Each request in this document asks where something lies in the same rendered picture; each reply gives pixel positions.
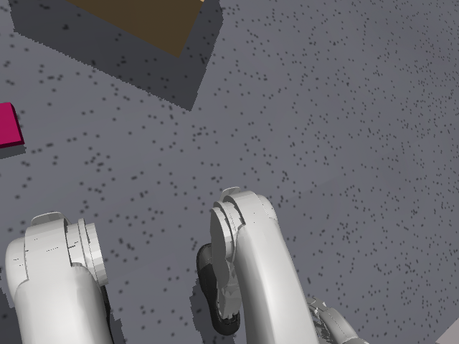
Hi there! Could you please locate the right robot foot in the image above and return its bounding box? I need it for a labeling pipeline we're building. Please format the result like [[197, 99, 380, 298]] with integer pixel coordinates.
[[197, 243, 240, 336]]

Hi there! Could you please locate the left robot foot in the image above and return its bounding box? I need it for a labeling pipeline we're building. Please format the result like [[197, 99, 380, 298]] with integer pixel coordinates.
[[100, 285, 114, 344]]

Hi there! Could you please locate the right robot hand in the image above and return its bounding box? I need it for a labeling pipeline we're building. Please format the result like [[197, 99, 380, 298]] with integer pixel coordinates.
[[306, 297, 359, 344]]

